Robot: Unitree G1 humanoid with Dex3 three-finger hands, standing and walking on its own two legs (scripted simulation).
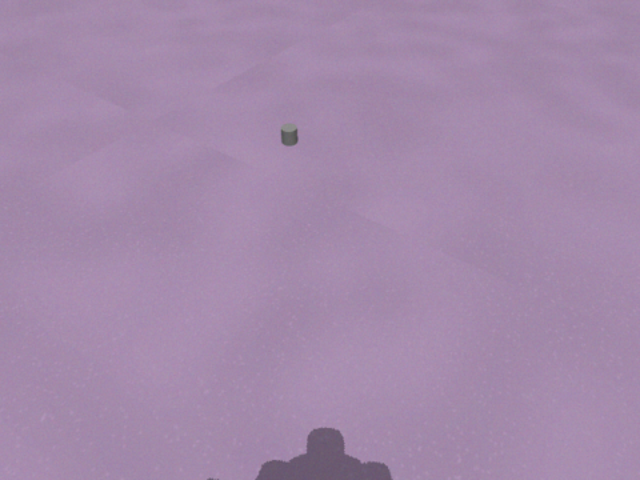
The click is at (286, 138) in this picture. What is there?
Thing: squat round
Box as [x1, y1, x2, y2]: [281, 123, 297, 145]
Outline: 287,123 281,126 282,142 286,145 292,145 297,141 296,126 294,124
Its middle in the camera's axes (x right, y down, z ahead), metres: -0.17 -0.63 +2.20
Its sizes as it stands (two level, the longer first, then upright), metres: 0.089 0.089 0.089
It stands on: the floor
